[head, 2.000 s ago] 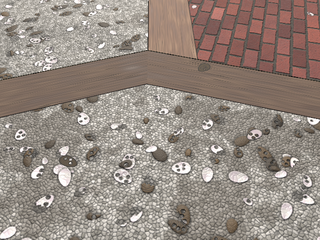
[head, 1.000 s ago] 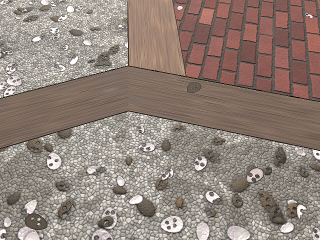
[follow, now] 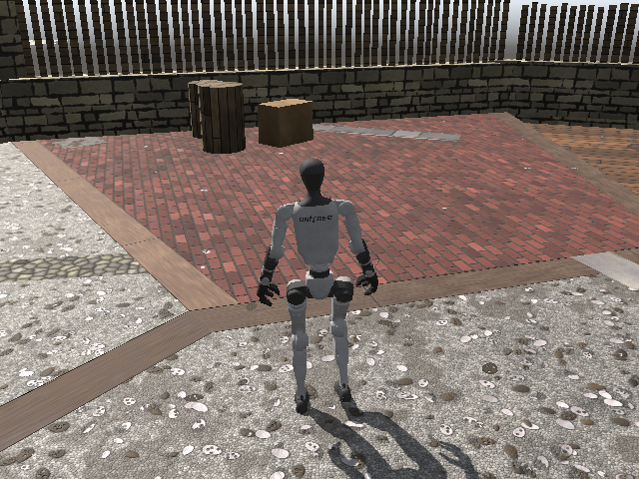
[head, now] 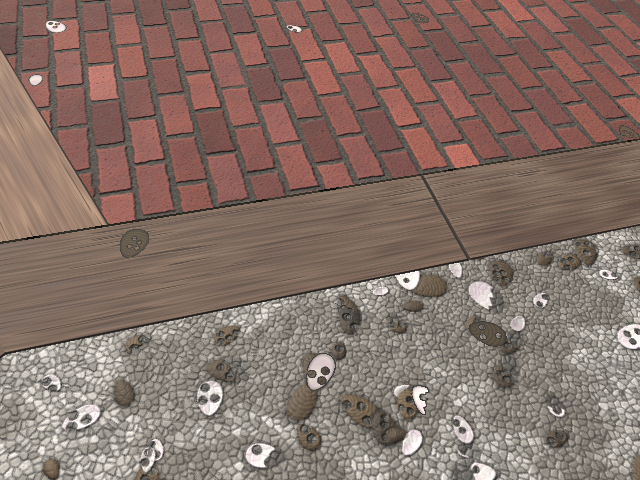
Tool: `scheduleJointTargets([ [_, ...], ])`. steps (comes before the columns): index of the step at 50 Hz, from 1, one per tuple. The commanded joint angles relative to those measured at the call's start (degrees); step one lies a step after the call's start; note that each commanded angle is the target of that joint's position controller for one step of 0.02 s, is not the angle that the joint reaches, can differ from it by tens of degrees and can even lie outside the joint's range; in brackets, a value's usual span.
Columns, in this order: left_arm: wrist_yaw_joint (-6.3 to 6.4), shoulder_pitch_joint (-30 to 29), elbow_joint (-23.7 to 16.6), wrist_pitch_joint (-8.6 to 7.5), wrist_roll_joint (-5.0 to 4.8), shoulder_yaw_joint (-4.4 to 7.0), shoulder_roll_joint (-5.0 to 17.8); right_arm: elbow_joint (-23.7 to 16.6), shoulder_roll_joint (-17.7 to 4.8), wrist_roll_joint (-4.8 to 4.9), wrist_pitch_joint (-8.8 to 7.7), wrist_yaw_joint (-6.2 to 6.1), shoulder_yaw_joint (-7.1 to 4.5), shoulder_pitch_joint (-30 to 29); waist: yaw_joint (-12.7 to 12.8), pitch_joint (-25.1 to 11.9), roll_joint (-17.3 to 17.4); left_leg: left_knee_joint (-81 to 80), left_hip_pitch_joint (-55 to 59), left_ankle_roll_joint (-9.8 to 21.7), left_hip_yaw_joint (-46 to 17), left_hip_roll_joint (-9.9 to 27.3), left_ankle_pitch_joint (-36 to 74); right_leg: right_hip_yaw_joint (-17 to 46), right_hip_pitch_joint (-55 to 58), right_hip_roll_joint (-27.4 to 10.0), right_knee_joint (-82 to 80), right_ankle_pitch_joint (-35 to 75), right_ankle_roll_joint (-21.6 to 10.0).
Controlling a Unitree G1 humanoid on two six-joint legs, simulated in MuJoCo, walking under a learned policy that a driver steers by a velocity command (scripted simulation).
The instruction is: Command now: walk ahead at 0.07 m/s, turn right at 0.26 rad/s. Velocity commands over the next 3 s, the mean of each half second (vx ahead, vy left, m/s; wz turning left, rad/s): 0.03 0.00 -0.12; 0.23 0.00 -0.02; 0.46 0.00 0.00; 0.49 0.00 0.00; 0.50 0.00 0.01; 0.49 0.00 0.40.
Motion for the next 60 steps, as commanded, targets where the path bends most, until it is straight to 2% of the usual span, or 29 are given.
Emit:
scheduleJointTargets([
  [1,-0.4,3.1,-1.6,0.37,-0.51,0.09,2.0,-2.0,-7.2,-0.07,-1.16,0.22,-1.61,1.0,0.7,-4.0,10.5,-4.4,6.3,8.6,-7.1,12.7,41.1,-0.5,-1.9,-0.4,0.6,2.6,1.5],
  [4,-0.38,-0.5,-1.8,1.08,-0.51,-1.21,0.4,-1.0,-7.3,-0.02,-0.82,0.39,-1.42,1.3,-0.2,-4.2,11.9,-3.6,5.8,8.8,-5.5,12.1,38.1,-3.0,2.4,-2.3,-10.0,3.6,1.7],
  [7,0.11,-3.3,-2.0,1.28,-0.86,-2.11,0.2,0.5,-9.0,-0.09,0.1,0.81,-1.85,3.5,-2.1,-4.3,13.4,-1.8,4.8,9.4,-6.5,12.3,36.3,-7.0,8.5,-2.5,-19.2,2.6,0.8],
  [9,0.58,-2.6,-1.3,0.89,-1.02,-2.51,-0.1,1.2,-9.3,0.35,0.83,0.81,-1.93,3.4,-1.0,-3.8,12.1,0.4,3.6,8.4,-7.6,12.2,32.3,-7.8,13.3,-2.7,-28.7,7.5,-0.5],
  [10,0.9,-1.8,-0.9,0.32,-0.78,-2.79,-0.1,1.7,-9.1,0.57,1.07,0.69,-1.82,3.3,0.3,-3.3,10.0,1.6,0.8,6.3,-7.6,11.7,28.0,-6.5,18.6,-3.7,-37.8,15.5,-1.3],
  [11,1.49,-1.0,-0.5,-0.42,0.04,-2.55,2.1,1.6,-7.7,0.54,0.83,0.68,-1.36,4.2,0.3,-5.1,6.6,2.8,-3.4,3.5,-7.4,10.7,20.8,-0.6,26.3,-8.5,-40.5,21.7,-2.1],
  [12,2.06,1.2,-0.4,-1.09,0.68,-2.1,6.4,0.1,-4.7,0.31,0.63,0.94,-0.61,6.5,-1.5,-8.4,-2.9,8.1,-8.1,0.9,-3.9,6.7,2.5,11.1,33.0,-20.4,-38.7,38.3,-4.7],
  [13,2.39,-1.7,0.7,-1.14,-1.07,-2.84,4.2,2.3,-2.3,1.17,1.64,0.53,0.19,7.9,-2.0,-6.8,-7.4,4.4,-2.8,-0.1,-1.1,3.1,-10.6,11.1,23.1,-23.0,-37.8,41.9,-11.3],
  [14,2.23,-4.6,0.1,-1.43,-1.15,-3.66,1.4,3.2,-4.2,0.63,2.27,0.18,-0.07,6.9,-2.4,-3.9,-5.1,2.9,-1.0,-0.5,-1.5,3.2,-9.3,9.8,20.4,-20.2,-38.5,36.2,-10.6],
  [15,2.18,-6.7,0.2,-1.62,-0.99,-4.01,0.7,3.7,-4.9,0.2,2.32,0.26,-0.3,5.6,-2.6,-2.9,-4.6,0.2,0.8,-0.6,-1.9,3.0,-4.5,7.5,18.7,-17.0,-38.4,31.1,-8.3],
  [16,2.29,-6.8,0.7,-1.56,-0.67,-4.13,0.8,4.3,-5.6,0.23,2.27,0.44,-0.45,5.0,-2.4,-2.1,-4.2,-1.3,2.4,-1.1,-2.3,3.4,-0.2,5.8,17.7,-14.3,-38.5,27.8,-6.4],
  [18,2.61,-4.6,2.5,-1.66,-1.18,-3.67,2.2,6.0,-6.8,0.18,2.03,0.82,-0.74,5.9,-1.6,-0.8,-1.9,-2.0,1.8,-1.2,-3.2,4.7,4.5,3.3,18.5,-11.3,-38.3,25.7,-4.7],
  [21,2.71,-2.8,5.0,-1.95,-1.46,-3.74,1.6,8.4,-5.0,0.35,1.78,0.56,-0.25,6.1,-1.2,-0.9,2.3,-3.5,1.6,-1.3,-3.5,5.2,5.8,2.5,21.0,-11.2,-36.8,28.7,-4.7],
  [29,2.87,-2.8,9.9,-2.17,-1.36,-3.98,1.0,13.1,-4.0,0.29,2.19,0.06,-0.02,5.4,-1.4,0.1,3.3,-4.2,4.0,-1.0,-3.8,5.7,5.4,2.2,18.4,-10.6,-38.5,24.9,-4.5],
  [30,2.86,-1.7,10.8,-2.08,-1.35,-3.95,1.1,13.9,-3.9,0.17,2.21,0.11,0.02,6.1,-1.3,-1.1,3.0,-3.8,4.4,-0.7,-3.2,5.0,0.5,2.2,18.6,-10.0,-39.3,17.7,-4.8],
  [32,2.68,0.2,11.9,-1.29,-1.1,-2.77,3.6,14.1,-4.3,-0.4,2.4,0.39,-0.38,6.0,-0.7,1.1,0.6,1.4,0.2,0.6,-0.7,1.8,-14.0,4.6,15.9,-9.5,-40.8,-6.9,-7.3],
  [34,2.23,4.0,12.9,-0.77,-0.84,-1.81,5.2,12.9,-3.1,-1.18,2.35,1.05,-0.18,3.9,1.1,6.0,-2.9,8.7,-8.1,1.4,1.5,-0.3,-19.1,13.8,14.0,-14.9,-46.3,-23.4,-11.3],
  [36,1.89,5.8,13.5,-1.02,-0.68,-1.44,4.9,11.7,-2.1,-1.33,1.53,1.53,0.04,2.6,1.3,7.7,-4.8,15.1,-11.3,2.4,1.3,0.6,-14.7,21.5,13.0,-20.5,-50.5,-25.2,-14.8],
  [38,1.57,3.9,12.9,-1.88,-0.41,-1.3,4.5,11.4,-2.8,-0.84,0.25,2.04,-0.31,3.2,-0.2,5.8,-3.0,15.9,-9.7,3.5,-0.3,1.7,-14.4,20.2,12.7,-20.9,-50.6,-17.7,-14.9],
  [41,1.21,-2.7,11.1,-2.42,-1.5,-1.13,3.8,15.4,-1.4,-0.07,-1.11,2.07,-0.5,13.3,-6.1,3.9,-0.8,1.1,10.6,4.4,2.8,-1.3,-6.6,8.6,1.1,-13.9,-43.7,-12.4,-10.5],
  [42,1.1,-5.1,9.8,-2.82,-1.28,-1.57,1.9,17.0,-3.3,-0.41,-1.37,1.5,-1.09,18.2,-7.9,3.9,4.3,-4.0,18.6,5.0,-3.5,2.5,-10.5,3.7,-6.8,-10.0,-34.9,-10.4,-8.3],
  [43,0.73,-7.3,7.7,-3.45,-1.59,-2.81,-2.6,17.9,-8.0,-0.74,-1.77,0.97,-2.2,24.2,-9.6,1.9,16.7,-15.5,23.4,8.2,-25.5,16.1,-27.6,-6.1,-14.8,-2.6,-17.2,-6.4,-5.2],
  [44,0.6,-8.8,6.5,-3.76,0.19,-2.25,0.4,18.6,-10.1,-0.4,-1.38,1.01,-2.94,24.0,-8.3,6.9,14.9,-19.4,18.5,11.1,-34.6,22.8,-32.5,-7.2,-20.0,-3.5,-8.5,-5.0,-5.1],
  [45,0.05,-7.5,7.1,-4.08,0.69,-1.95,1.4,17.3,-7.6,-0.37,-1.43,1.14,-2.38,19.5,-4.9,9.2,8.9,-19.1,14.1,11.4,-32.5,21.8,-31.0,-4.7,-19.3,-6.4,-3.8,-0.2,-5.4],
  [47,-1.03,-3.4,9.3,-4.68,0.21,-2.11,0.0,15.5,-5.4,0.03,-2.39,1.45,-1.85,14.4,-1.4,7.8,6.9,-19.5,12.8,8.8,-23.5,17.0,-19.2,-4.9,-16.5,-8.5,-1.4,6.7,-4.8],
  [50,-1.61,-4.6,9.2,-4.24,0.61,-2.18,-1.1,16.7,-3.5,0.16,-3.62,1.48,-1.1,17.0,-1.3,5.5,7.7,-17.9,14.0,7.5,-13.6,13.1,1.0,-7.7,-16.2,-9.0,0.2,12.5,-3.4],
  [54,-1.46,-13.7,5.4,-3.71,0.3,-2.78,-2.5,18.2,-2.3,-0.02,-3.86,1.34,-0.34,20.7,-2.9,6.6,8.4,-16.0,13.2,7.8,-7.8,11.2,19.7,-11.1,-17.6,-8.3,-5.6,15.6,-1.7],
  [57,-1.56,-19.8,2.7,-3.73,-0.3,-3.62,-3.7,18.6,-3.0,-0.16,-3.93,1.07,-0.18,21.3,-4.1,7.2,9.7,-15.7,11.3,7.7,-5.2,10.4,25.5,-13.3,-12.2,-6.8,-15.7,18.3,-2.2],
  [60,-1.16,-20.2,1.4,-3.82,-0.49,-3.52,-2.6,18.9,-4.3,-0.16,-4.04,0.84,-0.4,20.6,-3.0,6.8,10.4,-13.8,12.9,7.5,-4.3,12.2,34.4,-14.1,-5.6,-5.4,-22.2,17.8,-4.8],
])
Next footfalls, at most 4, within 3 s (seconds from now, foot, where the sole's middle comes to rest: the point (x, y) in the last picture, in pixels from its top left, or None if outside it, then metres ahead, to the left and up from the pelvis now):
0.22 right None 0.07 -0.11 -0.78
1.28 right None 0.42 -0.09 -0.78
1.84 left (281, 365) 0.74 0.07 -0.78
2.40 right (356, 266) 1.04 -0.11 -0.78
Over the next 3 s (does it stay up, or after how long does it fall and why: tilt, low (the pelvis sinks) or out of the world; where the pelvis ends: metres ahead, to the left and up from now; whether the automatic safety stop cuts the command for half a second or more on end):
stays up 1.19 -0.01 -0.03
